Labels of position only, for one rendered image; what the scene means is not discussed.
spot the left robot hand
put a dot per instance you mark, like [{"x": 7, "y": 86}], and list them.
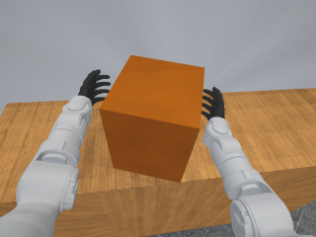
[{"x": 90, "y": 84}]

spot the robot left upper arm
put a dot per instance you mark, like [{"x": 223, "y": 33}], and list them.
[{"x": 47, "y": 190}]

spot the robot right upper arm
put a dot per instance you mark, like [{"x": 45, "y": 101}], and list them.
[{"x": 261, "y": 215}]

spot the right robot forearm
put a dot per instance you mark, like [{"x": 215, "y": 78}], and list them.
[{"x": 239, "y": 177}]

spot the pedestal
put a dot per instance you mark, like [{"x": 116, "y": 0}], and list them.
[{"x": 275, "y": 128}]

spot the carton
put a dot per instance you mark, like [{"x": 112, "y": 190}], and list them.
[{"x": 151, "y": 117}]

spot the right robot hand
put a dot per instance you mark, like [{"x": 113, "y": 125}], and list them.
[{"x": 216, "y": 110}]

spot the left robot forearm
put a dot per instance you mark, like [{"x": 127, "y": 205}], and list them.
[{"x": 65, "y": 138}]

